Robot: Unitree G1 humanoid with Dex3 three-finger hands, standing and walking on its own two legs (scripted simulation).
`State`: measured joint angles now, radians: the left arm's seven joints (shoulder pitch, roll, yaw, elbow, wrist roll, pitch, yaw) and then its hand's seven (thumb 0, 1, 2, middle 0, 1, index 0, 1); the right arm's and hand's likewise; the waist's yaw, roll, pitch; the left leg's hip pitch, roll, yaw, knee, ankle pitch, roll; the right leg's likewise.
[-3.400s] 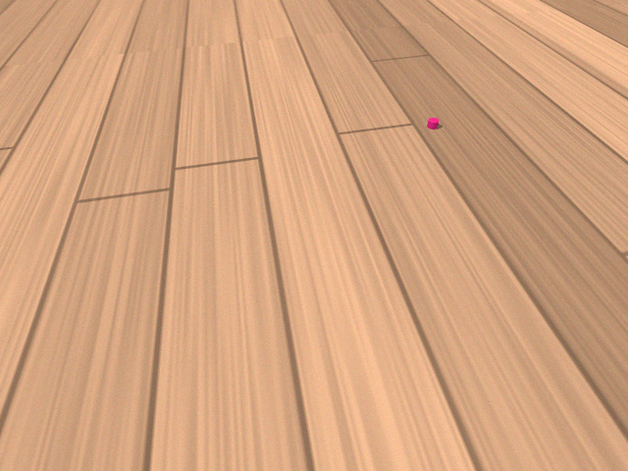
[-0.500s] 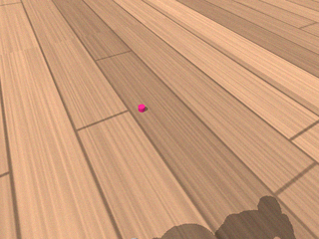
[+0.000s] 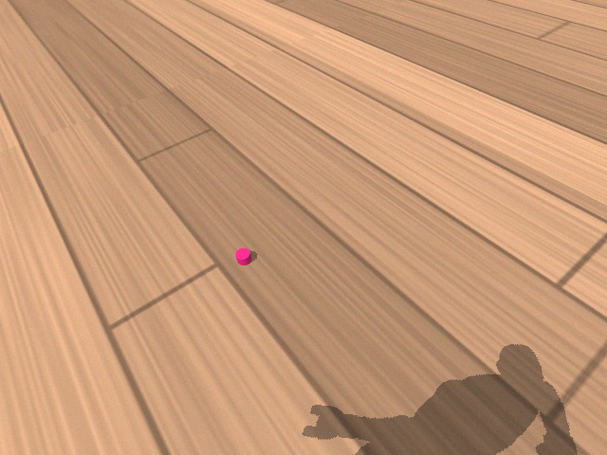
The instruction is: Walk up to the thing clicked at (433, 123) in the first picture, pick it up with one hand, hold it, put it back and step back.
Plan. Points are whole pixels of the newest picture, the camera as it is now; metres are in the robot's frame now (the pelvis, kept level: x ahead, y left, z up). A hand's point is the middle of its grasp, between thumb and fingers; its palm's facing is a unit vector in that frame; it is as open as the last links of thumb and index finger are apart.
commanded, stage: walk up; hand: left
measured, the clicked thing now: (243, 256) +1.02 +0.27 -0.74
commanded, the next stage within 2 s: none
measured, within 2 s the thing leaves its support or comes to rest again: neither
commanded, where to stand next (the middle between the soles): +0.64 +0.03 m, yaw +1 degrees
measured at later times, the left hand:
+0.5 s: hand (127, 441) +0.21 +0.28 -0.13, palm faces +0.08 -0.92 -0.39, open 7.4 cm
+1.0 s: hand (154, 309) +0.42 +0.29 -0.12, palm faces -0.04 -0.91 -0.42, open 7.4 cm
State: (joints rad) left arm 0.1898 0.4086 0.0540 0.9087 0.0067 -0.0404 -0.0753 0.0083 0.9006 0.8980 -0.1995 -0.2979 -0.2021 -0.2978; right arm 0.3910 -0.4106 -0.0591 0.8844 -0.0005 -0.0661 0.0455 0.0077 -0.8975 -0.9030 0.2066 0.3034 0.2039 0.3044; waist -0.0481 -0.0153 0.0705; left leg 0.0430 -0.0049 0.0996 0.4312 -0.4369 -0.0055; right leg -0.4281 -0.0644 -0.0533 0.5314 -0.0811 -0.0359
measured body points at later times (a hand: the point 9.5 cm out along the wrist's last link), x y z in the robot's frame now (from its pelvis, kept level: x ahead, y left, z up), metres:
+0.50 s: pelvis +0.20 +0.00 +0.01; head +0.21 +0.01 +0.46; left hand +0.20 +0.33 -0.10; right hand +0.30 -0.31 -0.10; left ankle +0.33 +0.14 -0.71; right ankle +0.13 -0.11 -0.72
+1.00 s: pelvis +0.37 +0.00 +0.00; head +0.39 -0.02 +0.45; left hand +0.42 +0.34 -0.09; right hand +0.42 -0.32 -0.12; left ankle +0.32 +0.14 -0.72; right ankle +0.47 -0.12 -0.72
